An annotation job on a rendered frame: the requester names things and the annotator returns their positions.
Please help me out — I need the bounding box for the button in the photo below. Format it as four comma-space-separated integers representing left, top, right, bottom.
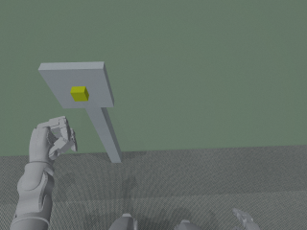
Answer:
70, 86, 89, 102

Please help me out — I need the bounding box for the robot left thigh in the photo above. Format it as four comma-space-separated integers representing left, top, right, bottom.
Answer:
108, 217, 138, 230

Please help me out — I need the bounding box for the right robot shin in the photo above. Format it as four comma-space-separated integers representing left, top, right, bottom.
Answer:
181, 219, 190, 223

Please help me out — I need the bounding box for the panel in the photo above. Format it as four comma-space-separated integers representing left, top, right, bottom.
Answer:
38, 61, 122, 163

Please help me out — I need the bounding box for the robot right hand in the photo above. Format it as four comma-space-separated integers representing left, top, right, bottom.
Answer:
232, 208, 261, 230

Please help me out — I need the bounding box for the robot left hand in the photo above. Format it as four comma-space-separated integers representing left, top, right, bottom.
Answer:
29, 116, 78, 166

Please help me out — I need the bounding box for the robot left forearm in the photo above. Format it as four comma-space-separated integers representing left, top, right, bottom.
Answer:
10, 161, 55, 230

